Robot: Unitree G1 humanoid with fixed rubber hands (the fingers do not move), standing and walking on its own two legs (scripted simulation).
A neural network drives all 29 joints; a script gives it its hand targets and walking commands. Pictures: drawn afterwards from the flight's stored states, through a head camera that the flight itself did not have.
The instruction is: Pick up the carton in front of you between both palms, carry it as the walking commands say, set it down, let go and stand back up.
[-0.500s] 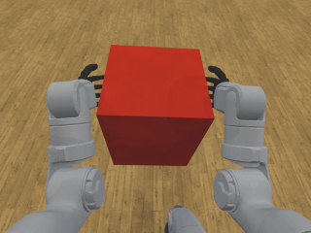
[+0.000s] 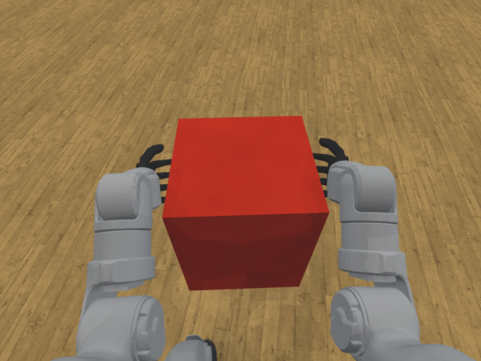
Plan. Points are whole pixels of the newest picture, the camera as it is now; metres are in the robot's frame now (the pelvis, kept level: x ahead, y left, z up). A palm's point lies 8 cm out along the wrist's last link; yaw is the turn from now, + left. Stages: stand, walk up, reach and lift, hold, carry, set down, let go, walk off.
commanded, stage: carry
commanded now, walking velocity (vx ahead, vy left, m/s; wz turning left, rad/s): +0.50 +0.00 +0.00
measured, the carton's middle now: (242, 207) +0.37 +0.00 +0.04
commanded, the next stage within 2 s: none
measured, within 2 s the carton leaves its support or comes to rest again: neither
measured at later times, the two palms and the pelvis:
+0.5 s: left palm (176, 99) +0.60 +0.15 +0.10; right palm (316, 98) +0.59 -0.15 +0.11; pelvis +0.34 +0.01 +0.00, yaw -2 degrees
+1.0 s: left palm (194, 48) +0.85 +0.13 +0.09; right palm (305, 44) +0.85 -0.17 +0.10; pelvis +0.58 -0.02 -0.01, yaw -1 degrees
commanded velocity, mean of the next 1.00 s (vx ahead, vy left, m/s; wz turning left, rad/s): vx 0.28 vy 0.00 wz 0.00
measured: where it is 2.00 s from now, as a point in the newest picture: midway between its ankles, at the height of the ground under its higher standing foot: (246, 265)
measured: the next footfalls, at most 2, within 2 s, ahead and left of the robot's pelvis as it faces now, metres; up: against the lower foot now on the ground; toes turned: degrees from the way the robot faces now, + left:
left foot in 0.10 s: +0.26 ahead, +0.10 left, +0.00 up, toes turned +7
right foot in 0.58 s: +0.57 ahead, -0.12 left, +0.00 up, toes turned -9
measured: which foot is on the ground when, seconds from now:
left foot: up 0.00-0.08, down 0.10-0.62, up 0.64-0.94, down 0.96-1.00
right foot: down 0.00-0.12, up 0.14-0.56, down 0.58-1.00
